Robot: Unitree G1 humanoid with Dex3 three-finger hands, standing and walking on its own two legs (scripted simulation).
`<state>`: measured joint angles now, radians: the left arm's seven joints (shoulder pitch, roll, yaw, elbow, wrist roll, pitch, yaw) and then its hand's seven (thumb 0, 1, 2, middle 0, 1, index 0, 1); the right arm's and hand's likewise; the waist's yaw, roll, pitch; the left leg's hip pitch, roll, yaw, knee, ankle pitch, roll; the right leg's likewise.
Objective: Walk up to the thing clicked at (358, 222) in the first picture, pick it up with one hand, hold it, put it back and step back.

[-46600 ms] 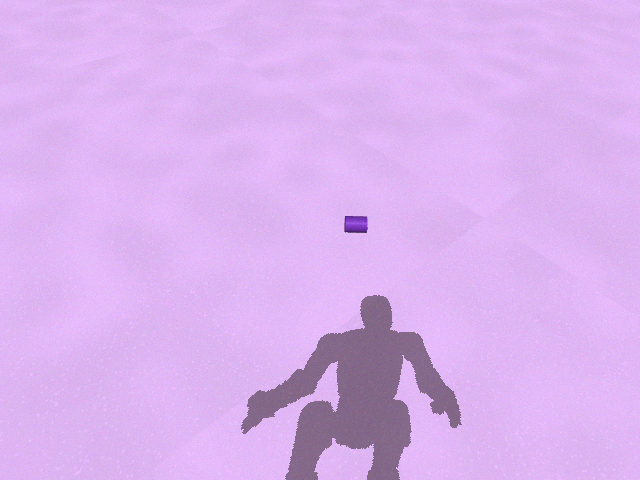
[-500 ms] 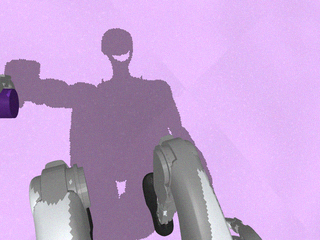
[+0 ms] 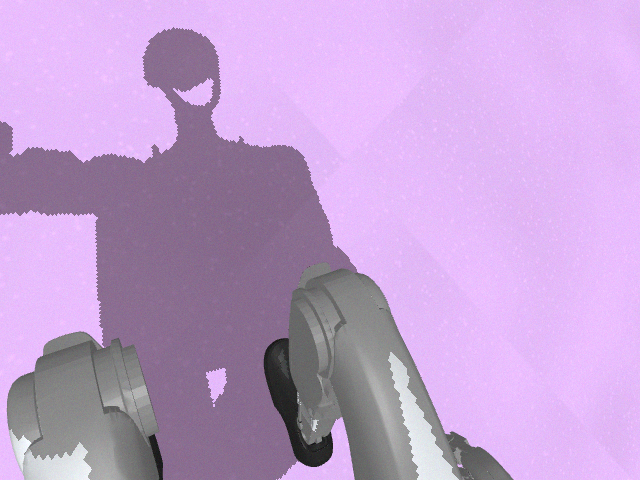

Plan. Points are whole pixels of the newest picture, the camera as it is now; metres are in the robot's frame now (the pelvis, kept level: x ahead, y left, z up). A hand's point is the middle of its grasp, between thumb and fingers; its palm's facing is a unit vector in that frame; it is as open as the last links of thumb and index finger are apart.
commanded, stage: rest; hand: left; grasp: from above
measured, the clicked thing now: out of the picture +0.47 +0.31 -0.23
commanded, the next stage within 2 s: open in 0.82 s
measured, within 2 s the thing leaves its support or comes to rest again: rests again in 0.88 s
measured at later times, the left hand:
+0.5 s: hand out of the picture +0.45 +0.31 -0.24, palm faces -0.49 -0.04 -0.87, open 9.8 cm
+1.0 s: hand out of the picture +0.45 +0.31 -0.25, palm faces -0.50 -0.04 -0.87, open 9.8 cm
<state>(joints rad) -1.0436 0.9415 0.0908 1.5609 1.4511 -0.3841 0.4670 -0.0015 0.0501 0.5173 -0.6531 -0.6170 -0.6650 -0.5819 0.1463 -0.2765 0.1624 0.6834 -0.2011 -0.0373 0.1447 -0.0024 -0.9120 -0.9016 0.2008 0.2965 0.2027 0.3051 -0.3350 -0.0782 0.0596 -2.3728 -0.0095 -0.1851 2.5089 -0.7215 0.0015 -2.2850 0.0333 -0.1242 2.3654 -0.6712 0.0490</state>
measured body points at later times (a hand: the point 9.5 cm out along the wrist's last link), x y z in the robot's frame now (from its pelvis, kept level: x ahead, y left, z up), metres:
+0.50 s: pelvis +0.00 +0.00 -0.01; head +0.27 +0.12 +0.33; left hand +0.47 +0.31 -0.19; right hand +0.05 -0.27 -0.06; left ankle +0.06 +0.12 -0.28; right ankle +0.11 -0.12 -0.28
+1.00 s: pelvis -0.01 +0.00 -0.01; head +0.27 +0.12 +0.32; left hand +0.48 +0.31 -0.20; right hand +0.04 -0.26 -0.06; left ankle +0.06 +0.12 -0.28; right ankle +0.11 -0.12 -0.28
